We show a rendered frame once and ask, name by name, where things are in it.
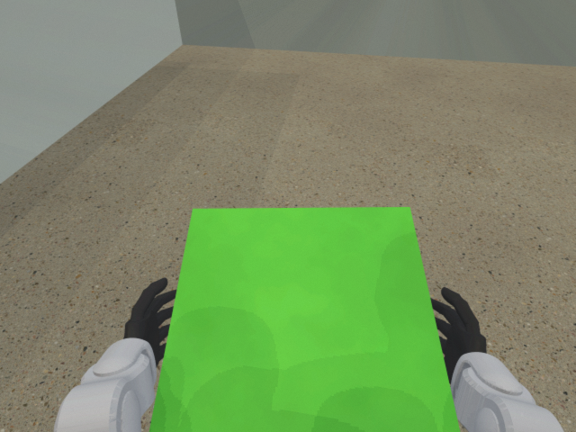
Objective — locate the right robot forearm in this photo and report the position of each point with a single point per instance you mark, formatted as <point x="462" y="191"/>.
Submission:
<point x="488" y="398"/>

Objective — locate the left robot forearm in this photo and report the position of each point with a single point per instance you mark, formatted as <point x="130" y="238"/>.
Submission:
<point x="114" y="393"/>

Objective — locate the carton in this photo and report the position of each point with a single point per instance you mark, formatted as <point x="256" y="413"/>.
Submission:
<point x="303" y="320"/>

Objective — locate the right robot hand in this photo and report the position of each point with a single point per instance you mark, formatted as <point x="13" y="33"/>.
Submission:
<point x="463" y="335"/>

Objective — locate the left robot hand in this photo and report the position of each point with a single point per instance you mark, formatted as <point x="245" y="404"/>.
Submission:
<point x="145" y="319"/>

